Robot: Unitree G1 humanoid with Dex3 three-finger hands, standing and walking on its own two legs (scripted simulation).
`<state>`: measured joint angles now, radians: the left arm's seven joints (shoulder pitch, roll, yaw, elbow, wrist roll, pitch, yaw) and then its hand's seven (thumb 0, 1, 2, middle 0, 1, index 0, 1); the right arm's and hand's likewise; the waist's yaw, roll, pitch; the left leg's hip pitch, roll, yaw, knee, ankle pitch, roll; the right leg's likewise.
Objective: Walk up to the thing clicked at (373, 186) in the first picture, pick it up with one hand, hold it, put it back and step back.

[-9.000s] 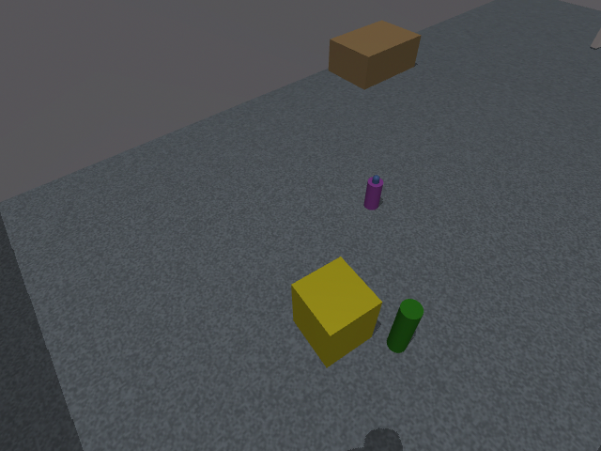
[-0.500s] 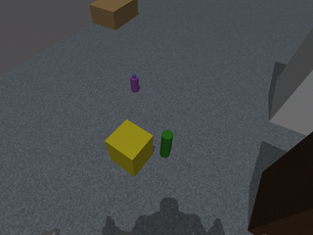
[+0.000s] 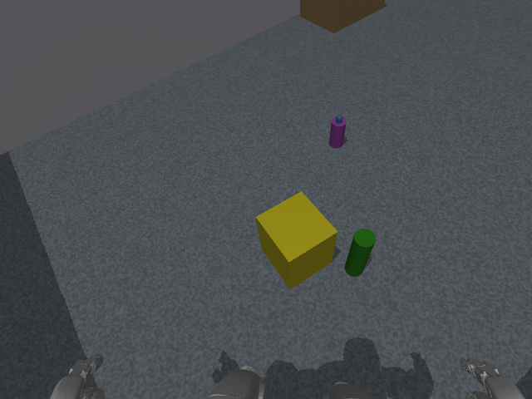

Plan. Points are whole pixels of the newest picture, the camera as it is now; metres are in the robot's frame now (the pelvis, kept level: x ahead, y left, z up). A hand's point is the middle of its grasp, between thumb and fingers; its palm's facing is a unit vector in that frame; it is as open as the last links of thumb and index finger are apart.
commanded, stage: walk up
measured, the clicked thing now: (337, 130) +1.30 -0.33 -0.66
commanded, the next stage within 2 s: none
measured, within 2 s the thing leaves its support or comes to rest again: neither
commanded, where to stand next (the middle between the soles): +0.05 +0.08 m, yaw +54 degrees
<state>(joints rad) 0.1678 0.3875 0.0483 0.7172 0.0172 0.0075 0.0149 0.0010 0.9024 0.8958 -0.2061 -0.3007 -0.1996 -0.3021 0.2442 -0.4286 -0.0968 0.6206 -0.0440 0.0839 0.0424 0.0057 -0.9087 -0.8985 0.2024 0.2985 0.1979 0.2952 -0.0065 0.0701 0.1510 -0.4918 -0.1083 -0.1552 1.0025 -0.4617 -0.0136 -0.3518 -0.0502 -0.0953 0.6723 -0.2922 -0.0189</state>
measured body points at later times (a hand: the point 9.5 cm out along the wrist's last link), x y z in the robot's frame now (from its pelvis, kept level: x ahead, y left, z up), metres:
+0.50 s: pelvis -0.01 +0.04 +0.00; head +0.01 +0.09 +0.44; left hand -0.07 +0.37 -0.13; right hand +0.20 -0.23 -0.08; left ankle -0.04 +0.14 -0.72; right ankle +0.03 -0.10 -0.67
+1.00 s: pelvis +0.01 +0.01 +0.00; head +0.06 +0.02 +0.44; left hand -0.11 +0.33 -0.08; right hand +0.29 -0.16 -0.12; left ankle -0.07 +0.12 -0.65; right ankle +0.11 -0.05 -0.72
